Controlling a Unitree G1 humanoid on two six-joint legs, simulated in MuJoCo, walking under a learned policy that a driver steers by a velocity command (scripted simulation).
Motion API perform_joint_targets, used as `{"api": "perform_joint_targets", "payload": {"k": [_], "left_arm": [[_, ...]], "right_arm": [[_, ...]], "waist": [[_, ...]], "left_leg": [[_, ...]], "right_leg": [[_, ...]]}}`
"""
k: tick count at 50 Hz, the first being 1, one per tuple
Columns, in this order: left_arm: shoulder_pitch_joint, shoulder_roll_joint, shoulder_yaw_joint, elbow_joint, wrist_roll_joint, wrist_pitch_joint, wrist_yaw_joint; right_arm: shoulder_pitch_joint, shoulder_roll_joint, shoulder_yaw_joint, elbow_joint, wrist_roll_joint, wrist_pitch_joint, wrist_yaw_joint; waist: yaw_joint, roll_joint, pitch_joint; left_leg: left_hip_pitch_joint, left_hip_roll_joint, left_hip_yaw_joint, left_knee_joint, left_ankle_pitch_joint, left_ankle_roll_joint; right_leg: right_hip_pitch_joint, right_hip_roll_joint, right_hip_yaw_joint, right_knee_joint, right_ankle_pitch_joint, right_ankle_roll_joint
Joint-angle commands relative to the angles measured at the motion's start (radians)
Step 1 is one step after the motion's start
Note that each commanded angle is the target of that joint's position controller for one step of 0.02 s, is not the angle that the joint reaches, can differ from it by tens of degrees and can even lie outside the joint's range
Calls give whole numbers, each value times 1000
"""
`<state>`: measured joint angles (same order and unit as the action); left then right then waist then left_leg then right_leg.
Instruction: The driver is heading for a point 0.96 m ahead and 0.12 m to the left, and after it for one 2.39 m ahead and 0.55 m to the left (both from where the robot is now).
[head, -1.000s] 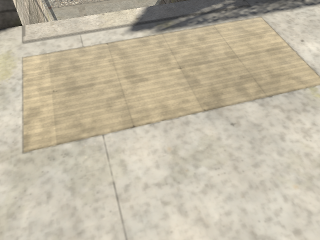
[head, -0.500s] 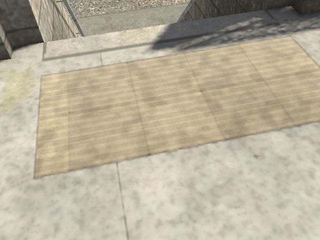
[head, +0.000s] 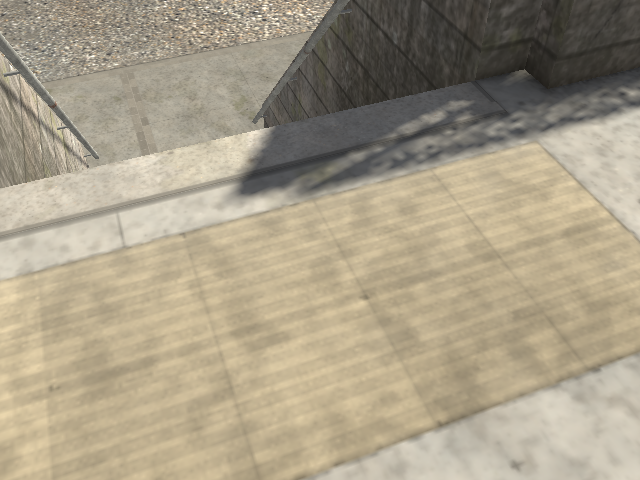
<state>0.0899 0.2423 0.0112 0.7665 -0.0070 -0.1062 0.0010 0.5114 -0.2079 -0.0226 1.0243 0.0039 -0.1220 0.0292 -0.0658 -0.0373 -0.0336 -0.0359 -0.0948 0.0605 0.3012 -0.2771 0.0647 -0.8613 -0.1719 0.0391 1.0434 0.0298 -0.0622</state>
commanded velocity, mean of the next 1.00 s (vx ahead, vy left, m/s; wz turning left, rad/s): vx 1.00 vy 0.00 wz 0.46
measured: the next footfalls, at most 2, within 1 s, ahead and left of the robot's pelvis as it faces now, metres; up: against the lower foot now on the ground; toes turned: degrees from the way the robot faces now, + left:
right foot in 0.20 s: +0.44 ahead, -0.13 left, +0.00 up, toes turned -2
left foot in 0.72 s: +0.87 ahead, +0.09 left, +0.00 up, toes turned +16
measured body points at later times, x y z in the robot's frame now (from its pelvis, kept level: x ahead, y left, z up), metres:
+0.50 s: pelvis +0.46 -0.05 +0.00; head +0.45 -0.05 +0.45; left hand +0.40 +0.20 -0.14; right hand +0.65 -0.29 -0.09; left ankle +0.60 +0.14 -0.64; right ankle +0.40 -0.13 -0.74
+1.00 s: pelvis +0.90 +0.06 +0.00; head +0.91 +0.09 +0.45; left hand +1.04 +0.38 -0.03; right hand +1.01 -0.17 -0.12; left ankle +0.83 +0.07 -0.74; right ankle +1.16 -0.05 -0.66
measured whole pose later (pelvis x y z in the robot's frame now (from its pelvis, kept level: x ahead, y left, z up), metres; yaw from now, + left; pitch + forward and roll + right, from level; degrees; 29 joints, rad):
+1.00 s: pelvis +0.90 +0.06 +0.00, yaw +29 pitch +1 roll -1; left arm -0.01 0.24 0.01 0.56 0.03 -0.15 0.01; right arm 0.48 -0.20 -0.05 0.80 0.03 -0.07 0.01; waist -0.08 -0.03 0.01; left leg -0.11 -0.20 -0.19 0.41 -0.27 0.16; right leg -0.71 -0.09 0.17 0.84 -0.08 0.03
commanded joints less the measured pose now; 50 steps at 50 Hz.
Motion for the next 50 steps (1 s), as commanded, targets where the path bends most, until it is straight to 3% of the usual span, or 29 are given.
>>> {"api": "perform_joint_targets", "payload": {"k": [1, 5, 7, 9, 10, 11, 12, 13, 14, 15, 16, 17, 18, 20, 24, 30, 33, 34, 35, 36, 37, 38, 39, 40, 41, 43, 45, 48, 50], "left_arm": [[-94, 29, -2, -67, -4, -20, -14], [-240, 35, -2, -127, -25, -35, -53], [-222, 67, 12, -145, -27, -39, -67], [-23, 145, 48, -118, -42, -28, -56], [215, 193, 72, -57, -46, -16, -42], [445, 282, 90, 3, -29, 1, -23], [486, 297, 99, 26, -12, -10, -39], [473, 179, 75, 48, 2, -13, -36], [408, 124, 61, 47, 12, -16, -33], [331, 110, 55, 49, 22, -25, -44], [266, 80, 47, 47, 29, -35, -51], [218, 53, 39, 49, 40, -39, -52], [192, 34, 35, 55, 31, -40, -55], [185, 54, 40, 77, 8, -43, -53], [227, 84, 45, 103, 25, -52, -27], [340, 133, 38, 129, 26, -42, 10], [324, 218, 55, 99, 37, -5, 41], [295, 246, 65, 84, 41, 13, 54], [228, 267, 73, 60, 44, 27, 57], [138, 265, 75, 23, 36, 27, 49], [144, 93, 31, -2, 51, -8, 20], [263, -8, -6, -90, -16, -66, -10], [135, 98, 6, -122, -28, -108, -22], [53, 110, 13, -155, -38, -117, -21], [68, 90, 11, -156, -20, -114, -15], [116, 106, 23, -146, 12, -81, -9], [100, 119, 32, -161, 21, -55, 3], [-112, 61, 15, -252, 45, -48, 15], [-190, 31, 14, -288, 28, -47, 12]], "right_arm": [[-64, -133, -12, -89, 15, -32, -23], [24, -168, -15, -67, 19, -2, -38], [18, -194, -21, -70, 3, 19, -39], [-3, -229, -30, -69, -37, 43, -38], [-56, -227, -28, -84, -47, 56, -37], [-61, -160, -6, -127, -58, 48, -38], [116, 30, 41, -116, 0, 6, -9], [18, -109, 13, -125, 48, -29, -8], [-154, -160, 0, -184, 79, -41, -10], [-244, -134, 9, -221, 61, -45, -15], [-271, -117, 4, -230, 38, -39, -18], [-218, -96, 4, -221, 38, -19, -11], [-185, -83, 2, -206, 42, 4, -10], [-187, -69, 2, -206, 47, 38, -16], [-336, -92, -6, -262, 32, 46, -23], [-536, -75, -4, -349, 33, 18, 33], [-501, -141, -36, -380, 41, 16, 59], [-392, -171, -53, -366, 47, 27, 58], [-179, -228, -81, -318, 45, 44, 51], [88, -298, -117, -249, 37, 60, 34], [101, -304, -111, -205, 32, 78, 16], [13, -286, -97, -274, -4, 57, 17], [31, -204, -87, -277, -7, 43, 14], [11, -164, -75, -276, -14, 26, 21], [-73, -166, -75, -295, -7, 13, 31], [-188, -156, -68, -335, 2, 10, 20], [-202, -145, -63, -338, 23, 16, 3], [-164, -148, -61, -328, 34, 27, -34], [-133, -160, -67, -314, 35, 39, -39]], "waist": [[30, 27, 171], [-10, 38, 222], [27, 86, 179], [152, 186, 19], [278, 210, -103], [321, 67, -285], [186, -365, -483], [229, -256, -401], [223, -168, -211], [178, 37, -103], [123, 85, -53], [66, 57, -27], [41, 38, 1], [20, 13, 74], [61, 14, 161], [125, 38, 199], [55, -59, 103], [-16, -110, 45], [-129, -147, -50], [-257, -102, -142], [-157, 252, -65], [5, 457, -213], [-77, 251, -207], [-37, 72, -101], [46, -68, -40], [123, -74, 28], [139, -49, 80], [60, 16, 138], [5, 78, 112]], "left_leg": [[-258, 225, -125, -257, 165, 139], [24, 291, -95, -255, 274, 123], [166, 324, -82, -149, 633, 107], [267, 336, -71, 121, 1129, 89], [150, 307, -36, 403, 1190, 64], [-169, 247, -43, 789, 844, 56], [-569, 13, -159, 1185, -85, 1], [-687, 71, -258, 1227, -114, 61], [-749, 116, -219, 1230, -93, 79], [-722, 155, -202, 1162, -47, 81], [-674, 196, -200, 1081, 4, 79], [-620, 230, -213, 1056, 33, 70], [-599, 246, -213, 1028, 38, 60], [-635, 269, -216, 978, 65, 37], [-743, 235, -194, 768, 328, 7], [-716, 163, -21, 421, 563, 55], [-565, 40, 122, 386, 410, 85], [-459, 7, 145, 420, 312, 97], [-249, 1, 117, 460, 232, 131], [90, 26, 13, 367, 254, 170], [228, 114, -190, 381, 144, 207], [468, 314, -844, 155, -229, 453], [443, 322, -967, -43, -364, 386], [302, 296, -896, -75, -327, 319], [128, 280, -842, -76, -255, 310], [-113, 187, -692, -92, -100, 298], [-253, 135, -570, -100, 24, 282], [-430, 45, -433, -86, 194, 238], [-472, 14, -416, -60, 175, 186]], "right_leg": [[171, 25, -53, -259, 232, 15], [148, 79, -70, -515, 207, 2], [190, 136, -104, -547, 87, -26], [390, 209, -137, -484, -70, -72], [680, 209, -133, -472, -87, -102], [1086, -1, 145, -393, -266, -137], [1426, -214, 760, -646, -768, -331], [1390, -174, 859, -799, -858, -256], [1243, -150, 654, -783, -692, -212], [1044, -114, 531, -807, -503, -193], [895, -73, 428, -816, -406, -186], [794, -56, 354, -833, -384, -181], [731, -45, 292, -859, -362, -174], [644, -42, 168, -910, -289, -145], [621, 13, -70, -953, -42, -80], [832, 1, -242, -955, 214, 26], [997, -28, -284, -748, 905, 63], [1013, -50, -284, -594, 1120, 59], [960, -70, -266, -359, 1230, 43], [771, -26, -254, -13, 1081, 35], [420, 168, -203, 415, -222, 43], [19, 296, 30, 698, -610, 55], [-32, 236, 136, 618, -489, -23], [-11, 200, 126, 504, -410, -52], [47, 165, 130, 413, -363, -42], [169, 117, 135, 291, -335, 12], [216, 88, 95, 140, -332, 60], [332, 128, 11, -193, -82, 106], [461, 186, -16, -390, 68, 117]]}}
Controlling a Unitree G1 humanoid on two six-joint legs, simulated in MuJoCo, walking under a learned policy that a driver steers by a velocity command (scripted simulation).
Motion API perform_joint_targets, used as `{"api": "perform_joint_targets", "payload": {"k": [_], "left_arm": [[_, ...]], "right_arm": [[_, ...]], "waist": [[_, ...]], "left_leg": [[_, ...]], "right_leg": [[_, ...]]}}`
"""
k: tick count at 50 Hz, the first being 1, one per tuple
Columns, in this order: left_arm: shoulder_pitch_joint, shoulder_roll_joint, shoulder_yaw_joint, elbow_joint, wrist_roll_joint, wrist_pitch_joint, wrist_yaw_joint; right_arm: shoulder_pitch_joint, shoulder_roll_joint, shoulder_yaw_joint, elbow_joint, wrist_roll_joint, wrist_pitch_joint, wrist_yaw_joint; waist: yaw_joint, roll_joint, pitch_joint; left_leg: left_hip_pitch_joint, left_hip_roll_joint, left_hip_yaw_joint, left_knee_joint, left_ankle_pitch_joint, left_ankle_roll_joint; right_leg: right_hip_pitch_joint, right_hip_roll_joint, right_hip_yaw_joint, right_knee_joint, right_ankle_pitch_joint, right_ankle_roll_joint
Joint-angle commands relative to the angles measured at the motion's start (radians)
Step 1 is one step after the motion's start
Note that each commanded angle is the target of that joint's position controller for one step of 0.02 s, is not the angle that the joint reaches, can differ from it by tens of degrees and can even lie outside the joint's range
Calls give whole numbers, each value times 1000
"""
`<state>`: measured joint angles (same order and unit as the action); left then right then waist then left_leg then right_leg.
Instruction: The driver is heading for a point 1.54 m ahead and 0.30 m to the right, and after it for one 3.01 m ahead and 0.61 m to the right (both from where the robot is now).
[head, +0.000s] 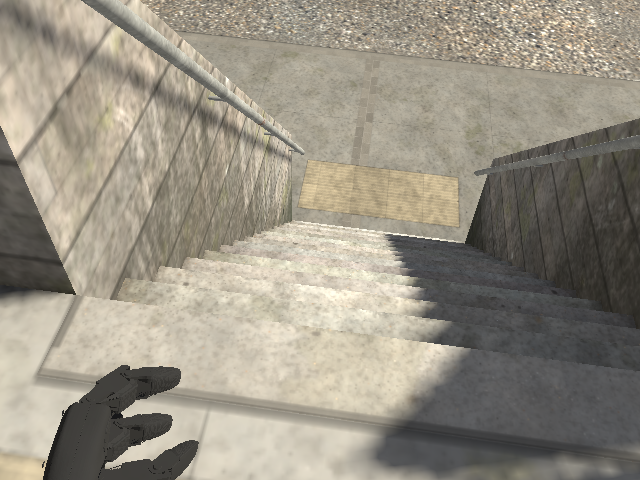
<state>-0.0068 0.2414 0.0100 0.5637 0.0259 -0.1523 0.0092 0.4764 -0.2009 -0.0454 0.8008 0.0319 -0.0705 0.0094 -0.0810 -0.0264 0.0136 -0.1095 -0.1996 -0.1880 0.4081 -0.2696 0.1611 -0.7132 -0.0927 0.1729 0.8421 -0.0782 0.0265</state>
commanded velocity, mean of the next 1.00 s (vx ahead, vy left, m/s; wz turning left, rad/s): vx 1.00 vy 0.00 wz -0.44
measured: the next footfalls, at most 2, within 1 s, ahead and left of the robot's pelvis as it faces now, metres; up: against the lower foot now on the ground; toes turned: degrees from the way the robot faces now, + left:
right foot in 0.16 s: +0.37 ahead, -0.15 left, +0.00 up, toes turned +12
left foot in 0.56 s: +0.68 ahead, +0.10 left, +0.00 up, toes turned -12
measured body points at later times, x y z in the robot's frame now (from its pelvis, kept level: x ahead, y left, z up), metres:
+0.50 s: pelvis +0.44 -0.04 +0.00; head +0.46 -0.04 +0.45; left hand +0.35 +0.20 -0.13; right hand +0.73 -0.23 -0.03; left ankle +0.62 +0.11 -0.71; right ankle +0.34 -0.16 -0.74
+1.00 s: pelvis +0.78 -0.10 -0.07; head +0.79 -0.12 +0.38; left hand +1.00 +0.14 -0.16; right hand +0.80 -0.43 -0.16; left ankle +0.80 +0.08 -0.63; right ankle +0.77 -0.17 -0.73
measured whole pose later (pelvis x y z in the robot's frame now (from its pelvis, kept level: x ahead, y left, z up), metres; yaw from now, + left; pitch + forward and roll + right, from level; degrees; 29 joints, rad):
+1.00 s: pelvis +0.78 -0.10 -0.07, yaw -30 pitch -3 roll +1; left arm 0.39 0.36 0.08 0.63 -0.02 -0.02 -0.02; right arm 0.15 -0.32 -0.06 0.71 0.02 -0.09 0.00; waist 0.02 0.01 0.07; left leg -0.51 0.03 -0.08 1.56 -0.49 0.02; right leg -0.52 0.09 -0.01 1.12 -0.45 -0.14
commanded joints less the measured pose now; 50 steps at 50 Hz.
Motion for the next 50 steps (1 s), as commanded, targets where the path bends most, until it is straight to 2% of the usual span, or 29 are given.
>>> {"api": "perform_joint_targets", "payload": {"k": [1, 5, 7, 8, 9, 10, 11, 13, 17, 20, 25, 27, 28, 29, 30, 31, 33, 34, 36, 38, 40, 41, 44, 45, 46, 47, 48, 49, 50], "left_arm": [[-110, 45, 26, -97, -21, -1, 3], [-110, 117, 63, -104, -58, -17, -5], [102, 191, 103, -61, -63, -25, -7], [355, 207, 105, -17, -57, -14, -5], [511, 277, 121, 38, -25, -8, -13], [561, 228, 113, 92, -40, -8, -32], [499, 119, 88, 83, -48, 9, -23], [453, 131, 84, 82, -19, 31, -34], [401, 79, 61, 102, -47, 39, -31], [400, 119, 74, 103, -65, 52, -9], [499, 113, 81, 120, -88, 81, -1], [512, 128, 81, 126, -87, 88, -6], [465, 105, 69, 100, -63, 95, -8], [556, 7, 40, 78, -76, 88, -10], [624, -15, 17, 63, -107, 80, -2], [516, 49, 35, 69, -105, 90, 13], [366, 78, 47, 31, -55, 113, 16], [391, 83, 59, 27, -50, 128, 9], [355, 49, 59, 3, -63, 159, 4], [306, 40, 51, -26, -41, 162, -4], [312, 47, 55, -12, -40, 148, -27], [383, 76, 70, 19, -41, 141, -39], [692, 221, 128, 110, -51, 177, -21], [860, 239, 153, 142, -69, 193, -4], [1014, 246, 151, 182, -44, 187, 9], [882, 197, 98, 167, -31, 164, -15], [541, 173, 46, 38, -53, 128, -27], [375, 201, 55, -30, -44, 106, -48], [261, 214, 63, -46, -43, 103, -51]], "right_arm": [[-73, -173, -48, -82, 13, -10, -17], [-18, -144, -48, -29, 10, -3, -30], [-60, -190, -59, -37, -26, 8, -20], [-154, -179, -45, -80, -55, 6, -8], [21, -77, -21, -77, -19, -8, 0], [63, -67, 9, -57, 14, -22, 6], [-94, -130, 0, -93, 17, -32, 7], [-365, -129, 10, -176, -44, -70, 9], [-311, -103, 16, -192, -50, -78, 6], [-443, -77, 36, -230, -52, -86, 12], [-504, -139, -5, -247, -26, -91, 3], [-395, -198, -42, -242, -23, -102, -5], [-204, -244, -60, -215, -30, -100, -13], [-14, -311, -78, -192, -41, -87, -19], [-33, -297, -69, -165, -27, -71, 1], [-84, -209, -53, -172, -15, -58, -7], [-135, -147, -33, -144, -31, -35, -14], [-185, -140, -30, -134, -51, -33, -16], [-268, -97, -24, -118, -35, -38, -4], [-296, -144, -38, -86, -30, -34, -8], [-297, -200, -50, -58, -53, -30, -18], [-306, -224, -53, -63, -61, -39, -21], [-558, -303, -61, -153, -32, -48, -7], [-679, -303, -62, -189, 6, -55, -6], [-816, -278, -59, -223, 48, -59, 3], [-737, -150, -18, -230, 8, -61, 0], [-454, -122, -6, -330, -6, -74, -10], [-401, -205, -12, -302, -9, -60, -16], [-337, -211, -8, -269, -22, -48, -15]], "waist": [[-1, 85, 40], [-13, 146, 17], [108, 177, -116], [240, 198, -270], [178, -200, -458], [177, -432, -431], [205, -291, -218], [200, 52, -21], [59, -24, 12], [78, -11, 54], [107, -48, 44], [32, -76, -29], [-69, -36, -149], [-88, 190, -378], [-31, 415, -411], [-42, 298, -196], [-10, 57, -5], [45, 90, 24], [88, 155, 63], [100, 127, 65], [102, 120, -22], [122, 94, -70], [339, 74, -127], [451, 135, -131], [598, -56, -85], [498, -371, 134], [132, -507, 99], [47, -218, 78], [-29, -15, 77]], "left_leg": [[-380, 129, -201, -160, 142, 76], [-29, 222, -246, -17, 302, 56], [109, 240, -180, 225, 795, 20], [-22, 242, -145, 501, 838, 3], [-377, 96, -39, 944, 391, -77], [-626, 70, -10, 1070, -198, -85], [-762, 164, 2, 1102, -165, -51], [-740, 192, 55, 971, -108, -47], [-581, 249, 70, 640, -82, -102], [-363, 218, 129, 364, 163, -129], [-103, 168, 110, 150, 308, -154], [14, 182, 102, 104, 227, -118], [224, 310, -2, 150, 172, -65], [564, 549, -379, 140, -35, 78], [555, 673, -696, -17, -236, 119], [412, 624, -612, -63, -279, 79], [167, 544, -295, -48, 28, 37], [51, 516, -180, -50, 151, 30], [-67, 481, -3, -66, 353, 1], [-122, 488, 82, -65, 411, 3], [-139, 439, 215, 11, 444, 2], [-76, 503, 197, 82, 580, 10], [-393, 402, 352, 455, 1039, -65], [-585, 443, 295, 743, 790, -174], [-792, 305, 300, 1234, 306, -235], [-868, 114, 287, 1563, -381, -165], [-907, 94, 89, 1356, -356, -131], [-795, 154, 84, 1205, -260, -111], [-701, 212, 97, 1043, -235, -107]], "right_leg": [[365, 133, -146, -241, 211, 36], [305, 106, -119, -389, 203, 6], [464, 131, -184, -368, 106, -76], [756, 40, -100, -260, 16, -144], [1152, -186, 414, -340, -291, -364], [1226, -265, 810, -546, -628, -416], [1118, -220, 741, -555, -690, -360], [818, -109, 508, -575, -356, -306], [575, -12, 343, -611, -131, -320], [322, 26, 246, -624, -52, -296], [338, 21, 289, -515, -81, -223], [417, 52, 276, -349, 112, -184], [330, 82, 210, -62, 110, -147], [68, 180, 90, 357, -133, -82], [-108, 134, 34, 565, -431, -77], [-214, 77, 0, 623, -369, -66], [-190, 10, -47, 595, -293, -69], [-105, -32, -27, 495, -252, -73], [-37, -82, -44, 362, -274, -76], [-3, -85, -95, 215, -170, -82], [132, -28, -181, 207, 56, -87], [110, -43, -160, 345, 140, -93], [635, 140, -407, 428, 62, -117], [872, 28, -197, 313, 153, -181], [1053, 39, -171, 101, 226, -260], [752, 135, -190, -161, 263, -297], [563, 41, 257, -236, 465, -394], [306, -43, 426, -300, 219, -388], [149, -58, 408, -200, 123, -358]]}}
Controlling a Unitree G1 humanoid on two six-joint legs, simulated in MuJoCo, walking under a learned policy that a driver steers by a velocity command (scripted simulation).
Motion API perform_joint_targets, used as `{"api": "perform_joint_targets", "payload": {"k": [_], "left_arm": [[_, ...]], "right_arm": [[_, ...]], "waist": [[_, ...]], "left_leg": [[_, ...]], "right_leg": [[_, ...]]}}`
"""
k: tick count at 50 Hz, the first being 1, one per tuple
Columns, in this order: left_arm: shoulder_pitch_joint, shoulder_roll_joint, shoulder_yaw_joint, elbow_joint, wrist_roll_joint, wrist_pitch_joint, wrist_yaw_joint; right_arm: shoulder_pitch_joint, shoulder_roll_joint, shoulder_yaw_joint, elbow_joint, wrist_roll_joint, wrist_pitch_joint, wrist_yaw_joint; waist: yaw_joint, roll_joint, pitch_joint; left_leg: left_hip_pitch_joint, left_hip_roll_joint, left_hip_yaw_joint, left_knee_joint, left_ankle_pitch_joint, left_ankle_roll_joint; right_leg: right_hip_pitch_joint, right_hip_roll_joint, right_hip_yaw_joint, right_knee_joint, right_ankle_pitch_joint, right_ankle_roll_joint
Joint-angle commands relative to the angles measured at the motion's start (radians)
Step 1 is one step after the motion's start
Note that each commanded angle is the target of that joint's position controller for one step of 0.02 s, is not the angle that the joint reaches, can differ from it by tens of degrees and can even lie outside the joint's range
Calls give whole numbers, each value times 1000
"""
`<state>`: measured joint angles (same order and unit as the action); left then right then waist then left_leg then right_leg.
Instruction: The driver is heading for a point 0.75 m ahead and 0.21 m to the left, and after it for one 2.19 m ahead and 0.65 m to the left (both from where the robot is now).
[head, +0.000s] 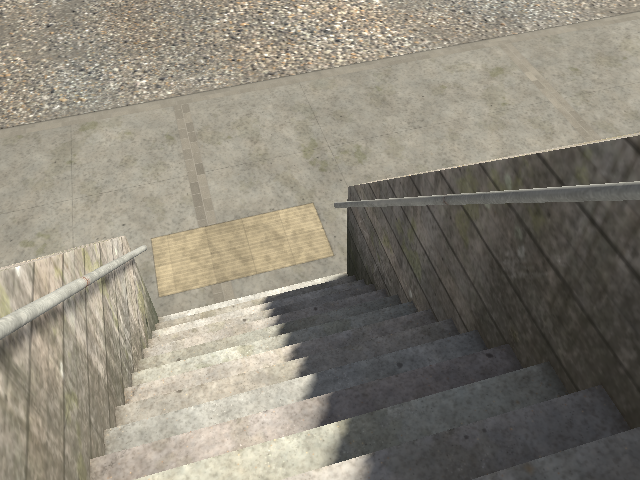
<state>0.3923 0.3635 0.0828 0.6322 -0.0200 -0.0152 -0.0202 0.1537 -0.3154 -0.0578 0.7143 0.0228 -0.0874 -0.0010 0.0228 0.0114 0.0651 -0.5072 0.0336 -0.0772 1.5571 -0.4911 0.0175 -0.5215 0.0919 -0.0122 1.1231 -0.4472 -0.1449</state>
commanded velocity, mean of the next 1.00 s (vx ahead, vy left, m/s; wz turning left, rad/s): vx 1.00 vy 0.00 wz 0.59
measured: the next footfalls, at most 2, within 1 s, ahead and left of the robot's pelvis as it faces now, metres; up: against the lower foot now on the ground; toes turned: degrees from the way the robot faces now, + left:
left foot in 0.22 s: +0.17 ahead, +0.11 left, -0.22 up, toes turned -8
right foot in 0.56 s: +0.46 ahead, -0.12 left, -0.44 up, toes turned +23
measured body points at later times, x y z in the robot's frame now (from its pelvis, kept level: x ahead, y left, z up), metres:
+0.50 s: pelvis +0.28 +0.03 -0.28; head +0.27 +0.03 +0.17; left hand +0.52 +0.23 -0.30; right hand +0.22 -0.19 -0.43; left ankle +0.13 +0.12 -0.88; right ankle +0.48 -0.11 -0.97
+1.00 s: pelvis +0.47 +0.10 -0.51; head +0.47 +0.11 -0.06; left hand +0.31 +0.30 -0.64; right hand +0.79 +0.07 -0.57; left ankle +0.56 +0.37 -1.16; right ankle +0.43 -0.14 -1.10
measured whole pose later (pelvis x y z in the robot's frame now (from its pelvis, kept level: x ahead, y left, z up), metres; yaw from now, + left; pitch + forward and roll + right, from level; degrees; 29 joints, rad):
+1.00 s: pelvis +0.47 +0.10 -0.51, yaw +39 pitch -2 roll -6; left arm 0.43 0.20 0.02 0.77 0.02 -0.03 0.04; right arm 0.10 -0.26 -0.05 0.54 0.07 0.05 0.07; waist 0.10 0.10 0.03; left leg -0.83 0.10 -0.18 0.88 0.55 0.05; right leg -0.16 -0.16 -0.23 1.24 -0.93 0.14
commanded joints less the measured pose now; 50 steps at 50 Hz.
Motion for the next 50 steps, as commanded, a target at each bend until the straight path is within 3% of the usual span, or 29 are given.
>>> {"api": "perform_joint_targets", "payload": {"k": [1, 3, 6, 8, 9, 10, 11, 12, 13, 15, 16, 18, 20, 22, 24, 26, 28, 29, 30, 31, 33, 35, 37, 40, 42, 47, 48, 49, 50], "left_arm": [[-261, 89, -14, -154, 21, -30, -18], [-255, 49, -29, -131, 56, -36, 23], [-153, 9, -71, -68, 11, -53, 93], [-245, 37, -67, -85, 15, -56, 83], [-407, -21, -86, -154, 22, -62, 71], [-506, -7, -76, -189, 4, -65, 67], [-636, 0, -65, -222, -16, -59, 62], [-670, -135, -98, -289, 0, -51, 61], [-323, -251, -138, -318, 12, -71, 47], [-237, -137, -102, -187, 16, -88, 24], [-252, -115, -102, -204, 94, -68, 47], [-156, -145, -97, -153, 70, -71, 38], [-365, -92, -63, -196, 9, -69, 22], [-529, -98, -78, -270, 58, -67, 2], [-525, -136, -58, -281, 33, -62, -34], [-241, -43, 1, -197, 13, -63, -46], [137, 1, 30, -42, 19, -77, -38], [215, -72, 18, -21, -10, -73, -22], [52, -83, -27, -29, -2, -85, -44], [36, -112, -40, -30, -28, -86, -43], [23, -40, -11, 10, 3, -91, -56], [-90, -10, -15, -5, 24, -97, -48], [-159, -52, -52, -18, 82, -51, 20], [-129, 90, -28, 6, 55, -53, 26], [-58, -13, -40, 17, 51, -62, 44], [-10, 33, -14, 31, 47, -43, 73], [-51, 76, 0, 28, 39, -27, 72], [-125, 145, 22, 20, 33, -28, 66], [-67, 109, 20, 52, 29, -28, 55]], "right_arm": [[53, -82, 10, -168, -46, -21, -7], [193, -111, -2, -71, -51, -5, 16], [95, -15, 39, -107, -42, 33, 53], [265, -76, 13, -62, -20, 48, 40], [369, -127, -11, -34, -17, 55, 25], [558, -99, -11, 24, -43, 55, 16], [797, -70, 1, 90, -58, 58, 19], [726, 12, 54, 102, -46, 56, 38], [490, -25, 48, 64, -41, 23, 44], [398, 1, 34, 36, 5, 21, 46], [251, 0, 44, -47, 6, 34, 14], [186, -125, -10, 9, -18, 39, -10], [210, -52, 1, 9, -1, 36, -41], [307, 46, 21, 32, 43, 62, -80], [354, 44, 19, 98, 18, 95, -95], [123, -20, 4, 40, -3, 96, -84], [93, 45, 5, 38, 30, 81, -33], [198, 93, 15, 49, 31, 71, -35], [373, 133, 21, 14, 17, 79, -24], [332, 121, 33, -30, 5, 77, -8], [106, 111, 33, -130, 19, 88, -25], [82, 169, 65, -220, 18, 117, -32], [61, 141, 70, -242, 1, 155, -32], [35, 111, 55, -261, 10, 160, -34], [-104, 52, 27, -308, 31, 152, -18], [-158, 6, -7, -278, 39, 98, 86], [-117, 23, -3, -258, 46, 115, 87], [-54, 5, -14, -251, 63, 128, 84], [-13, -48, -32, -190, 68, 136, 73]], "waist": [[-193, 58, -13], [-193, 7, -131], [-106, 2, -152], [-168, -159, -208], [-240, -21, -147], [-324, -37, -156], [-470, 135, -115], [-378, 351, 100], [-24, 537, 89], [69, 39, 31], [131, -207, 10], [124, -88, -232], [35, -104, -168], [-74, -185, -13], [-145, -48, -6], [4, 140, -66], [150, 32, -144], [165, -134, -80], [-28, -419, -148], [-18, -393, -176], [2, -4, -151], [-82, -145, -46], [-127, -5, 23], [-94, -87, -6], [-11, -121, 75], [30, 14, 78], [22, -19, 65], [-25, -208, 58], [19, -229, 28]], "left_leg": [[-211, -1, 41, -222, 68, 16], [-99, 12, 5, -342, 657, 60], [306, -82, 108, -726, 1181, 24], [335, -74, 95, -659, 1062, 46], [334, -78, 176, -735, 1104, 51], [484, -31, 138, -797, 1058, 119], [729, 54, 11, -956, 1055, 229], [614, 49, -51, -1060, 1018, 212], [504, -26, -404, -913, 1162, 146], [319, 56, -458, -817, 886, 156], [0, -73, -395, -854, 902, 156], [-92, 84, -706, -715, 963, 265], [203, 35, -726, -583, 521, 275], [218, -113, -606, -512, 330, 245], [21, -182, -521, -552, 330, 255], [-32, -154, -627, -355, 441, 282], [-184, -264, -426, 138, 357, 174], [-236, -365, -264, 511, -181, 106], [-636, -327, -277, 642, -404, 86], [-740, -219, -280, 540, -322, 81], [-678, -136, -151, 531, -147, 96], [-748, -5, -215, 417, 153, 30], [-551, -16, -136, 50, 512, -44], [-534, -7, -89, 132, 564, -36], [-774, 16, -215, -127, 741, -2], [-342, 33, -72, -614, 1218, 35], [-207, 32, -25, -708, 1160, 23], [-101, 92, -11, -789, 1077, 35], [-33, 105, 4, -863, 1051, 27]], "right_leg": [[-145, -243, 536, -415, 511, -162], [-229, -224, 395, -124, 302, -66], [-390, -111, 49, -78, -57, 7], [-260, -193, 70, 121, 103, 19], [-207, -163, -9, 332, 197, 86], [-280, -176, -2, 637, 474, 126], [-589, -94, -77, 1186, 212, 174], [-832, 39, -105, 1451, -351, 142], [-908, -23, 128, 1028, -209, 58], [-820, -150, 108, 713, -11, 56], [-513, -107, 46, 369, 246, 117], [-88, -125, 176, 325, 716, 137], [-386, -137, 299, 97, 785, 159], [-375, -105, 268, -364, 877, 195], [49, -63, 192, -578, 915, 189], [246, -119, 230, -398, 949, 149], [655, -216, 230, -616, 1041, 116], [698, -324, 260, -882, 1156, 77], [969, -407, 359, -318, 1532, -34], [964, -442, 341, -295, 1488, -22], [622, -419, 399, -513, 781, -28], [236, -539, 493, -440, 648, -58], [-62, -442, 340, -461, 358, -22], [-16, -473, 355, -469, 255, -26], [203, -420, 274, -364, 86, 64], [87, -440, 31, -292, -163, 140], [76, -409, -29, -332, -178, 136], [109, -447, -25, -292, -109, 116], [183, -438, -69, -207, 1, 131]]}}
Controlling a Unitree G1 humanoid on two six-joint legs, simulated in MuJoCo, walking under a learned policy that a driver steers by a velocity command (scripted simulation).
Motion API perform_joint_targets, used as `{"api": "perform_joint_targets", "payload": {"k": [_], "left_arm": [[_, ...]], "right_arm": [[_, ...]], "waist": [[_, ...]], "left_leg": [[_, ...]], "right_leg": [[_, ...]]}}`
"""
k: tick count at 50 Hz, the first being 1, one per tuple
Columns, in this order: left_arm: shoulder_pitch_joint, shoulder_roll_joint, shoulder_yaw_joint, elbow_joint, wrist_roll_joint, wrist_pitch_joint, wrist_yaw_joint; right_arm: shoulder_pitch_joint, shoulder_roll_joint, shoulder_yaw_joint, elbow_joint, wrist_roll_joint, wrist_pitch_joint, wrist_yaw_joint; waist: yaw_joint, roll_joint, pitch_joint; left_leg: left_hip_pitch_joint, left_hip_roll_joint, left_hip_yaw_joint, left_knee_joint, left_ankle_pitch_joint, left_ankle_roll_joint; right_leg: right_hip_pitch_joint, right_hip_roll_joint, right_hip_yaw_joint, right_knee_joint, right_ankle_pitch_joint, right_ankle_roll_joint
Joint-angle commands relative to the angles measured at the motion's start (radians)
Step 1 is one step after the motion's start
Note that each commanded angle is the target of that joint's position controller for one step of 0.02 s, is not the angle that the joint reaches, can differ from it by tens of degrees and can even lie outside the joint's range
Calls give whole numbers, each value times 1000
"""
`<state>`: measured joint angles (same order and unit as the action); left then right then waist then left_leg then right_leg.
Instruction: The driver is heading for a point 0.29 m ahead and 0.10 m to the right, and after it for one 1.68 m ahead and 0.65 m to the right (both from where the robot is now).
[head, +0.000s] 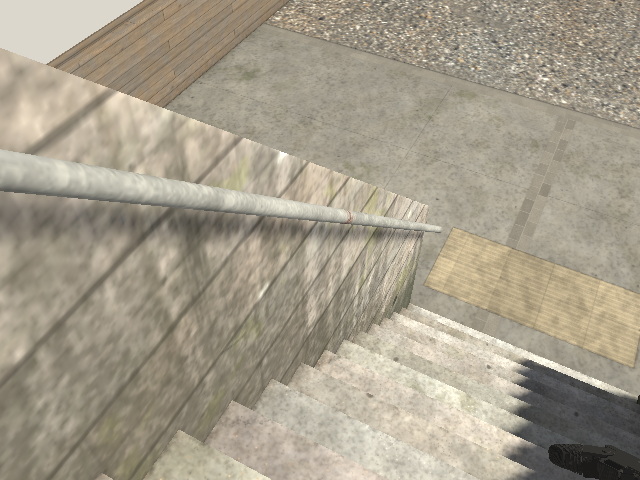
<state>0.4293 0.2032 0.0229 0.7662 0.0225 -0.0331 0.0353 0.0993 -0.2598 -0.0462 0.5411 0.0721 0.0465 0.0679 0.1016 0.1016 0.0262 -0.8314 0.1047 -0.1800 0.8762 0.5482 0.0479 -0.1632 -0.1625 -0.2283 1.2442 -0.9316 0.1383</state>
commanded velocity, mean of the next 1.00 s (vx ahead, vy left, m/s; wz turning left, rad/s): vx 0.82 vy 0.00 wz -0.57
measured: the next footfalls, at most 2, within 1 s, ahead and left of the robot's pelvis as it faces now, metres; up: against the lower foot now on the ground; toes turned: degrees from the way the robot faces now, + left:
left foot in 0.08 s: +0.22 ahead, +0.17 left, -0.22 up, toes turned +5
right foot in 0.62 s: +0.38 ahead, -0.04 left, -0.41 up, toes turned -17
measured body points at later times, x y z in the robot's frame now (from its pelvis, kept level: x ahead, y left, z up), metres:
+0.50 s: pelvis +0.28 +0.08 -0.21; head +0.28 +0.12 +0.24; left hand +0.50 +0.28 -0.31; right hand +0.28 -0.15 -0.33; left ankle +0.19 +0.17 -0.82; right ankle +0.43 -0.12 -0.84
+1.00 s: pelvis +0.60 +0.04 -0.52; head +0.58 +0.08 -0.07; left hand +0.81 +0.21 -0.65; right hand +0.52 -0.22 -0.62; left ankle +0.73 +0.09 -1.25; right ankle +0.41 -0.04 -0.96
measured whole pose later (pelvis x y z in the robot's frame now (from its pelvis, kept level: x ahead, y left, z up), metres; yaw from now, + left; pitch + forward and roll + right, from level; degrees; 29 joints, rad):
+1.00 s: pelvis +0.60 +0.04 -0.52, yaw -41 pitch -2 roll -1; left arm 0.40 0.21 0.08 0.78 -0.10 0.03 0.07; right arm 0.29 -0.22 -0.06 0.76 0.00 -0.03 0.03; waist 0.00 -0.01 -0.07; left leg -0.30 -0.03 -0.10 0.52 -0.09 -0.08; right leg -0.54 0.23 0.28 2.02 -0.84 -0.01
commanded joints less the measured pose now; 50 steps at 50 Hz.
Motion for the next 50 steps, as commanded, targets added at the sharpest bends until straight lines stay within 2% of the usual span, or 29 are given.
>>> {"api": "perform_joint_targets", "payload": {"k": [1, 3, 5, 6, 7, 9, 11, 14, 18, 24, 27, 28, 30, 31, 32, 33, 34, 35, 36, 37, 38, 39, 40, 43, 45, 47, 48, 49, 50], "left_arm": [[-98, 261, 84, -47, 0, -12, -13], [-116, 266, 95, 2, -34, -20, -16], [-182, 68, 67, -28, -19, -58, 7], [14, 45, 67, -72, -69, -59, -7], [-38, 21, 40, -116, -114, -42, 5], [-21, 15, 32, -54, -89, 17, -11], [-123, -35, 1, -208, -86, 66, -28], [-212, 77, 11, -275, -57, 86, 11], [-190, 114, 42, -282, -43, 61, -25], [-290, 111, 56, -259, -36, 71, -74], [-240, 158, 80, -211, -24, 72, -77], [-214, 200, 98, -196, -28, 65, -76], [276, 306, 155, 3, -17, 35, -51], [407, 205, 132, 56, -13, 42, -46], [422, 144, 86, 103, -1, 20, -61], [364, 125, 48, 70, 19, -6, -70], [347, 137, 64, 64, 28, -9, -62], [150, 216, 95, -8, 28, 13, -56], [76, 148, 77, -45, -2, 14, -46], [16, 133, 69, -90, -24, 20, -25], [-105, 52, 34, -141, -49, 21, 33], [-204, 82, 44, -156, -43, 12, 68], [-229, 93, 50, -118, -70, -14, 93], [-19, 79, 57, -11, -101, 23, 114], [-70, 60, 61, -46, -97, 40, 95], [-258, -4, 37, -102, -110, 30, 47], [-248, -130, 11, -121, -104, 25, 17], [60, -160, 5, -178, -123, 26, -2], [71, -59, 1, -213, -154, 25, 2]], "right_arm": [[198, -197, -84, 61, 2, 4, 0], [530, -273, -139, 226, -68, -13, -26], [647, -227, -59, 289, -133, -54, -9], [573, -193, -36, 257, -97, -45, -5], [519, -214, -51, 297, -92, -47, -7], [281, 49, 46, 229, -104, -79, -15], [211, -65, 41, 238, -120, -78, -66], [189, -151, 35, 209, -134, -116, -117], [227, -57, 45, 216, -90, -116, -170], [308, -81, 14, 216, -85, -105, -148], [220, -147, -36, 218, -56, -111, -129], [178, -125, -37, 197, -63, -110, -117], [-35, -152, -59, 135, -40, -107, -103], [-80, -136, -67, 139, -13, -94, -114], [-203, 6, -27, 36, -76, -97, -131], [-122, 75, -12, -77, -108, -129, -145], [-81, 35, -12, -65, -108, -147, -130], [-26, 77, 15, -53, -70, -137, -108], [-66, 50, 9, -14, -53, -115, -99], [-83, 37, 8, -32, -42, -107, -87], [-38, -33, 2, -8, -72, -97, -99], [104, -23, -21, 56, -107, -125, -86], [275, -51, -50, 109, -72, -156, -57], [156, 42, -16, 33, -102, -86, -67], [262, -34, -54, 95, -106, -102, -34], [608, -137, -99, 234, -85, -89, -47], [729, -135, -68, 283, -89, -70, -49], [505, -132, -41, 268, -78, -54, -30], [441, -202, -53, 288, -28, -46, -15]], "waist": [[-113, -362, -18], [-313, -108, -89], [-368, 336, 94], [-192, 265, -190], [-175, 104, -230], [-78, -137, -121], [-9, 49, -82], [-48, -67, 20], [-47, 19, 102], [-137, -25, 113], [-114, 105, 95], [-109, 68, 74], [131, -89, -68], [275, -266, 17], [268, -609, 207], [79, -686, 64], [20, -275, -78], [-93, -113, -190], [-101, 43, -159], [-129, 13, -103], [-198, 143, -27], [-273, 83, -46], [-323, 12, -59], [-134, -29, -24], [-167, -250, -79], [-365, -341, -124], [-403, -43, -78], [-71, 398, -109], [-19, 574, -124]], "left_leg": [[518, 37, 94, -136, 14, 5], [919, -74, 255, -402, -197, 47], [1039, 11, 169, -76, 360, 108], [1105, 146, -27, -44, 102, 200], [871, 275, -281, -300, -578, 236], [642, 174, -15, -159, -722, 21], [307, 359, -220, -266, -1083, 117], [236, 364, -313, -360, -1281, 126], [309, 231, 5, -84, -1109, 40], [333, 172, 264, 72, -897, 11], [495, 306, 181, 251, -692, 37], [494, 279, 238, 355, -588, 3], [291, 150, 419, 874, -162, -75], [116, 0, 435, 1458, -464, -90], [-329, -143, 395, 1807, -1384, -82], [-558, -157, 158, 1581, -1492, -138], [-579, -64, 36, 1304, -1330, -107], [-562, -28, -26, 1081, -1178, -83], [-557, -13, -10, 860, -934, -75], [-498, -11, -25, 681, -826, -93], [10, -41, 30, 120, -452, -115], [660, -129, 142, 139, -39, -96], [868, -147, 129, 101, 332, -92], [754, -151, 69, -547, 484, -137], [801, -70, 55, -546, 539, -96], [1058, 93, -37, -517, 446, -107], [1235, 218, -91, -387, 565, -117], [1232, 248, -251, -255, 851, -39], [1152, 382, -507, -397, 462, 215]], "right_leg": [[-170, -173, 151, -210, 609, -130], [-217, -12, 91, 431, 794, -84], [-833, 301, 382, 1249, -182, -85], [-903, 329, 528, 1029, -49, -108], [-846, 270, 468, 871, 168, -126], [-807, 182, 465, 720, 515, -193], [-883, 146, 429, 588, 751, -126], [-888, 106, 474, 399, 866, -75], [-878, 145, 521, 30, 1430, -72], [-560, 162, 287, -283, 1560, -104], [-622, 103, 234, -231, 1407, -164], [-544, 114, 170, -268, 1399, -178], [136, 250, -54, -395, 1364, -246], [266, 174, 136, -913, 1335, -387], [335, 153, 237, -808, 1691, -428], [456, 139, 554, -528, 2109, -503], [496, 54, 718, -526, 1762, -510], [432, -72, 937, -559, 1286, -579], [300, -32, 870, -534, 1126, -507], [136, -41, 928, -514, 1183, -491], [-360, 105, 771, -541, 930, -409], [-847, 232, 641, -531, 872, -375], [-949, 330, 613, -398, 675, -345], [-465, 413, 476, -138, 322, -231], [-395, 408, 535, 106, 408, -221], [-571, 387, 536, 547, 548, -170], [-850, 532, 542, 1034, -1, -122], [-1040, 435, 544, 1166, 40, -142], [-1120, 318, 440, 1102, 109, -108]]}}
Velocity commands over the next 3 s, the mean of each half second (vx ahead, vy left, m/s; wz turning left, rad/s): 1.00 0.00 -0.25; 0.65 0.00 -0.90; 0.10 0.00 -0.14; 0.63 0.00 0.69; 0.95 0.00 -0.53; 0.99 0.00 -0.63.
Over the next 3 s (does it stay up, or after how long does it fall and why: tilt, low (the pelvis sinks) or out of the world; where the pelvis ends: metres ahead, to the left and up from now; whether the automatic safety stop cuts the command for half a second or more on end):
stays up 1.13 -0.28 -1.10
